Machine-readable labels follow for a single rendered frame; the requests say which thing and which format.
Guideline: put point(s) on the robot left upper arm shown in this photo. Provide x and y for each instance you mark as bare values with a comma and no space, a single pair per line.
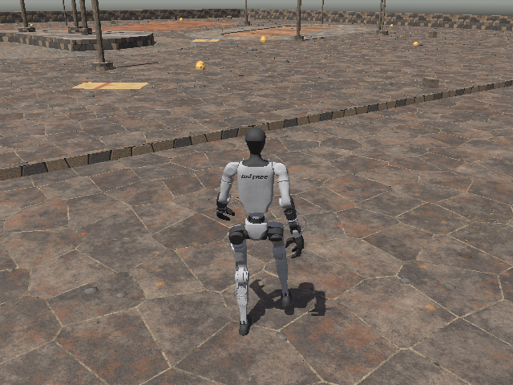
226,182

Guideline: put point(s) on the robot right upper arm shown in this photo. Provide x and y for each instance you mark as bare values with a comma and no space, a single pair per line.
283,183

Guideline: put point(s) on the right robot thigh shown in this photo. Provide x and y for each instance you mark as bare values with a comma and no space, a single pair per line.
275,232

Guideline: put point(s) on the right robot forearm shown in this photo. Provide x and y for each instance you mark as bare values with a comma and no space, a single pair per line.
292,220

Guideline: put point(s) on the right robot foot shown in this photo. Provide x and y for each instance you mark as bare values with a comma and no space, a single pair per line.
286,300

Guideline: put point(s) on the left robot forearm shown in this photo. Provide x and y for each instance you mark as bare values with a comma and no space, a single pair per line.
219,206

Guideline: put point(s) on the right robot hand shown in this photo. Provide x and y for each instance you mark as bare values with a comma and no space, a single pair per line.
300,245

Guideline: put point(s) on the left robot hand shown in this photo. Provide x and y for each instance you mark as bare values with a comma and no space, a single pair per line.
228,211

